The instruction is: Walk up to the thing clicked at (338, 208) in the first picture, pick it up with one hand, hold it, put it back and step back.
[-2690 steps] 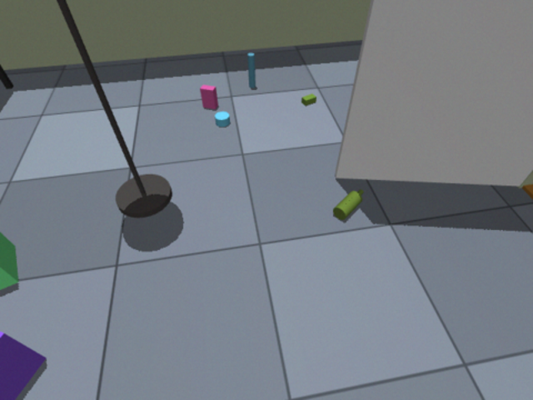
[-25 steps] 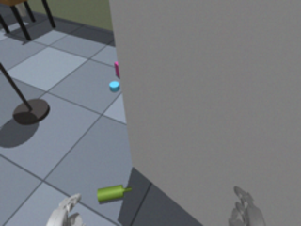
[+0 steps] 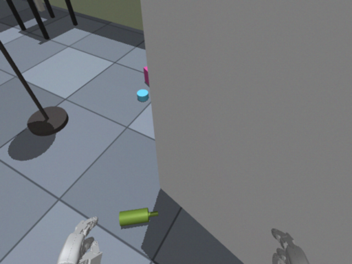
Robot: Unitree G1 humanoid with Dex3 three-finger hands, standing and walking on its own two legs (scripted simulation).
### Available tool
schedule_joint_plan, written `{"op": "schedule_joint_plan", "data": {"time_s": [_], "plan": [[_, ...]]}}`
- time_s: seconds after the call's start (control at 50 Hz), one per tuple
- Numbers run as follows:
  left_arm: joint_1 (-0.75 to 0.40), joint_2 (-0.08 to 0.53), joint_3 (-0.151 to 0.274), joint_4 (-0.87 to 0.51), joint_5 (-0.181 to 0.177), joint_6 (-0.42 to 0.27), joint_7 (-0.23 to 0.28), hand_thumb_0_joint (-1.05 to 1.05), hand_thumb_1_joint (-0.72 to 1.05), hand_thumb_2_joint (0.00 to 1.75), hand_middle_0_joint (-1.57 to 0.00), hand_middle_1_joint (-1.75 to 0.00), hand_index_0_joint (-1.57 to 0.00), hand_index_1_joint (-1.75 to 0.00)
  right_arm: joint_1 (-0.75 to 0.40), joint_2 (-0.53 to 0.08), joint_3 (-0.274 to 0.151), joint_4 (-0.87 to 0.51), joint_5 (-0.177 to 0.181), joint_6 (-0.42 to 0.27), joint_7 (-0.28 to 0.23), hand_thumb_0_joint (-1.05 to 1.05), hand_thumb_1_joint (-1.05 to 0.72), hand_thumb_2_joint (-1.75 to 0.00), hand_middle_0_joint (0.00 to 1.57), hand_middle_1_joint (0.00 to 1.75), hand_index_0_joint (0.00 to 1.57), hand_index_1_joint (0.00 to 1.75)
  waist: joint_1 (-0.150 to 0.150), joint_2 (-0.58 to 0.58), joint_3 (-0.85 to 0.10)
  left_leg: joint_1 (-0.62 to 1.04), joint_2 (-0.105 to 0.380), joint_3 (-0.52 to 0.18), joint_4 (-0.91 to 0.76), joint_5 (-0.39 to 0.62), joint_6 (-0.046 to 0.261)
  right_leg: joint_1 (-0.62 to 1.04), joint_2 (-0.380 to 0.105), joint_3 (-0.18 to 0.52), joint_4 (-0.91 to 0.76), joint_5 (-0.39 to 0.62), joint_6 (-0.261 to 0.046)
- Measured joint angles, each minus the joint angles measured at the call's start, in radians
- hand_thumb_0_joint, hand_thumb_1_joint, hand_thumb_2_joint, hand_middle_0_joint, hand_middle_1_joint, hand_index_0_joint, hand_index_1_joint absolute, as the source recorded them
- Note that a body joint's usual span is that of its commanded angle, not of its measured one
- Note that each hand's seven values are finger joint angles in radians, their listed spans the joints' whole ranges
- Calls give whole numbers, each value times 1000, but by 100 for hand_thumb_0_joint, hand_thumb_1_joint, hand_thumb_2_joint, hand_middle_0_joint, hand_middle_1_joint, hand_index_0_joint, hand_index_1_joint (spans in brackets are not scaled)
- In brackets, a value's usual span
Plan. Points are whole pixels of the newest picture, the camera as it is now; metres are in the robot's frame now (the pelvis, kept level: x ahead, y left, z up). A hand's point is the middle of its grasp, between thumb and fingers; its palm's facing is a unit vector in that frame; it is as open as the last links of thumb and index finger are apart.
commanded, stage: stand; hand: left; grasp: from above
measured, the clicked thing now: (139, 216) +0.48 +0.21 -0.69
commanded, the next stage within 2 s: none
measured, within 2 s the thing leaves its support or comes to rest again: neither
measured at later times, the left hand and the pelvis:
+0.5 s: hand out of the picture +0.03 +0.25 -0.12, palm faces +0.04 -0.95 -0.32, open 7.4 cm; pelvis +0.00 +0.01 +0.05, yaw +1 degrees
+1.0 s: hand out of the picture +0.05 +0.24 -0.10, palm faces +0.03 -0.94 -0.34, open 7.4 cm; pelvis +0.00 -0.01 +0.06, yaw +1 degrees
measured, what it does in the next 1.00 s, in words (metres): rises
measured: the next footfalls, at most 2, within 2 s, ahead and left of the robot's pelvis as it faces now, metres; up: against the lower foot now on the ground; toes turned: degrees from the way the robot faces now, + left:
none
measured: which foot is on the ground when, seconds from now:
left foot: down 0.00-1.00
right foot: down 0.00-1.00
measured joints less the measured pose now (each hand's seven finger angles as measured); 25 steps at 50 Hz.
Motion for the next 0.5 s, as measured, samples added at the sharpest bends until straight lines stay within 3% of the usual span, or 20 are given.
{"op": "schedule_joint_plan", "data": {"time_s": [0.1, 0.22, 0.5], "plan": [[-94, 31, 22, 306, 23, -116, -2, 1, 90, 90, -21, -30, -21, -30, -30, -32, -33, 122, 23, 76, 75, 1, -90, -90, 21, 30, 21, 30, 22, -27, 59, 103, -23, 16, -98, 49, 7, 88, -24, 13, -66, 31, 9], [-93, 43, 52, 544, 20, -166, 0, 1, 90, 90, -21, -30, -21, -30, -10, -49, -63, 207, 28, 104, 90, 1, -90, -90, 21, 30, 21, 30, 22, -17, 83, 196, -21, 19, -195, 88, 14, 186, -22, 11, -176, 80, 16], [-96, 29, 41, 832, 5, -204, -1, 1, 90, 90, -21, -30, -21, -30, -20, -22, -55, 360, 54, 135, 78, 1, -91, -90, 21, 30, 20, 30, 23, -3, 121, 378, -27, 11, -427, 200, 17, 382, -26, -6, -426, 198, 25]]}}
